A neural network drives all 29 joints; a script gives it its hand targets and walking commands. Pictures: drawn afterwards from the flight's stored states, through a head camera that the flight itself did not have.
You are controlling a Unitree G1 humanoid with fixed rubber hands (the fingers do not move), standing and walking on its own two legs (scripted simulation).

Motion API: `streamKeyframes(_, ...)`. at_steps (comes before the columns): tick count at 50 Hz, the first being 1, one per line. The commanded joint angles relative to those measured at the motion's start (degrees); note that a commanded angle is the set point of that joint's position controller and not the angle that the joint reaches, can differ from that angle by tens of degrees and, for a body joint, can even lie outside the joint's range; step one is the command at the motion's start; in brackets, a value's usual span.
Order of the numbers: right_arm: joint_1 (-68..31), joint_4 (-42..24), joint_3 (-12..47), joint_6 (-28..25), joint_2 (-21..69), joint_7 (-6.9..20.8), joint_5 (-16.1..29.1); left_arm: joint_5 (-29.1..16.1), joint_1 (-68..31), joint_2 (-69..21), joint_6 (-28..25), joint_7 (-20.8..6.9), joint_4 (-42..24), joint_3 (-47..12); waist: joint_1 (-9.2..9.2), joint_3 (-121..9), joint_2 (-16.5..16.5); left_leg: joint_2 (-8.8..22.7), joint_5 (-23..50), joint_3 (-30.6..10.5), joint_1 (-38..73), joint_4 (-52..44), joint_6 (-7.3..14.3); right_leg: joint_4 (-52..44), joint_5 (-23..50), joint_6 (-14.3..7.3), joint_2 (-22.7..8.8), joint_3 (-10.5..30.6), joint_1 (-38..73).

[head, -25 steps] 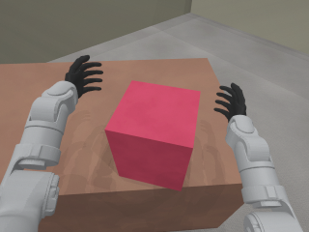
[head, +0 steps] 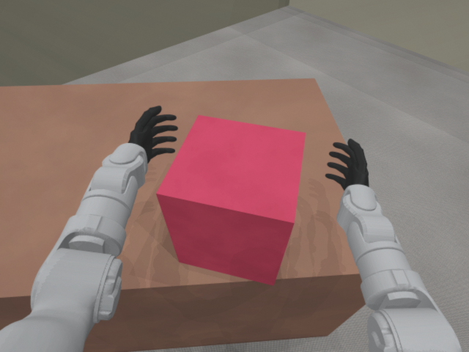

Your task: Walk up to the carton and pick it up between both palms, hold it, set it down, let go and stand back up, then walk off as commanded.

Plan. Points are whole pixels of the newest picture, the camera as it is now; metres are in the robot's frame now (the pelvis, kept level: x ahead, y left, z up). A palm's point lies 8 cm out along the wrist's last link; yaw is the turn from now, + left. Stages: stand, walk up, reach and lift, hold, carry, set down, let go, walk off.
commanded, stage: reach and lift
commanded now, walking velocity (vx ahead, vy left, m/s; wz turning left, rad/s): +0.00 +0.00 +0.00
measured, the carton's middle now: (237, 202) +0.40 -0.04 +0.00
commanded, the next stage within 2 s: none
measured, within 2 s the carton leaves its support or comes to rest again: neither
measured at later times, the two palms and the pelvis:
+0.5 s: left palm (154, 171) +0.44 +0.12 +0.07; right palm (352, 205) +0.34 -0.25 +0.04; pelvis -0.01 +0.00 -0.01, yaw +0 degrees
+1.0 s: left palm (163, 173) +0.44 +0.10 +0.07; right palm (322, 211) +0.34 -0.19 +0.03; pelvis -0.01 +0.00 -0.01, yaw +0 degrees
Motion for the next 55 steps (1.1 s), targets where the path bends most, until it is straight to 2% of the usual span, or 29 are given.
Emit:
streamKeyframes(1, -22.08, -4.02, 0.93, -9.60, -1.40, 0.02, -1.55, 4.83, -22.21, 6.18, -10.28, 0.82, -1.63, 2.74, -2.54, -33.74, 0.04, -3.18, 15.91, 2.25, -6.67, 0.35, -0.50, 5.79, 23.61, 0.92, 2.66, -0.86, 17.64)
streamKeyframes(6, -21.57, -0.20, 3.21, -15.84, 0.24, 0.58, -0.60, 4.78, -21.46, 3.98, -17.37, 1.47, 2.78, 2.27, -1.81, -39.13, 0.50, -3.38, 16.47, 2.31, -9.06, 2.44, -0.50, 7.86, 24.12, 0.83, 2.40, -0.58, 14.91)
streamKeyframes(9, -22.94, -0.85, 4.21, -19.24, 0.45, 0.88, 0.81, 4.08, -22.74, 3.05, -20.66, 2.15, 1.49, 1.62, -1.20, -46.78, 2.33, -3.63, 21.03, 2.35, -7.74, 5.10, -1.42, 9.28, 27.51, 0.57, 2.73, -0.64, 12.95)
streamKeyframes(11, -22.84, 0.49, 4.39, -20.48, 0.30, 0.96, 1.15, 3.85, -23.01, 2.48, -21.57, 2.24, 2.41, 0.87, -1.42, -49.04, 3.50, -3.76, 22.51, 2.08, -6.69, 6.33, -2.04, 9.63, 28.48, 0.25, 2.97, -0.88, 10.96)
streamKeyframes(18, -23.32, 4.84, 5.28, -21.18, -0.57, 0.80, 2.07, 3.98, -23.21, 1.19, -21.93, 1.70, 6.60, 0.12, -1.31, -43.86, 3.38, -3.85, 20.60, 1.93, -5.49, 6.23, -2.28, 7.95, 23.66, -0.35, 3.17, -1.67, 6.42)
streamKeyframes(26, -26.80, 4.41, 4.15, -20.89, 2.68, 1.11, 0.78, 2.56, -26.76, -1.87, -23.58, 2.30, 8.36, -2.50, -1.56, -42.66, 3.21, -3.50, 15.44, 1.78, -6.54, 6.01, -1.82, 7.60, 16.17, -0.93, 2.78, -1.95, 0.78)
streamKeyframes(34, -28.89, 5.97, 0.29, -21.37, 9.70, 0.63, -4.99, 5.76, -27.42, -8.55, -24.33, 1.36, 9.73, -1.86, -2.44, -39.44, 3.57, -3.21, 12.06, 1.75, -7.15, 5.27, -1.63, 6.89, 12.47, -0.95, 2.33, -2.31, -0.04)
streamKeyframes(39, -30.32, 7.55, -5.43, -24.45, 12.38, -0.78, -10.20, 9.43, -27.69, -11.64, -23.65, 1.40, 8.60, 0.36, -3.30, -39.49, 4.71, -2.68, 14.75, 1.86, -6.22, 5.87, -2.86, 6.41, 14.69, -0.96, 2.83, -2.81, 1.02)
streamKeyframes(43, -31.29, 10.18, -8.73, -26.59, 12.99, -2.32, -12.70, 11.00, -27.84, -13.75, -21.92, 1.82, 8.24, 1.37, -4.09, -37.48, 5.15, -2.32, 16.76, 2.11, -5.28, 6.45, -3.57, 5.82, 15.24, -0.85, 3.30, -3.20, 1.18)
streamKeyframes(49, -31.76, 10.72, -9.35, -28.67, 15.14, -0.59, -14.45, 15.04, -27.48, -18.17, -22.09, 1.38, 7.73, 4.35, -3.15, -35.62, 5.00, -2.35, 20.54, 2.45, -1.56, 6.49, -4.33, 4.67, 15.70, -0.81, 3.18, -3.67, 3.21)
streamKeyframes(52, -32.74, 11.77, -10.54, -29.75, 17.30, 0.48, -16.78, 17.72, -28.22, -21.26, -22.76, 1.09, 8.68, 5.43, -2.86, -34.07, 4.86, -2.46, 18.26, 2.57, -1.74, 5.46, -4.38, 3.88, 13.77, -0.83, 3.04, -3.78, 4.28)
streamKeyframes(55, -33.84, 10.83, -9.94, -31.04, 24.75, 2.85, -20.44, 20.97, -28.43, -28.85, -23.69, -0.96, 11.50, 6.79, -2.94, -32.44, 3.35, -2.82, 16.45, 3.24, -1.73, 3.77, -3.95, 2.87, 13.99, -0.92, 2.59, -3.81, 6.80)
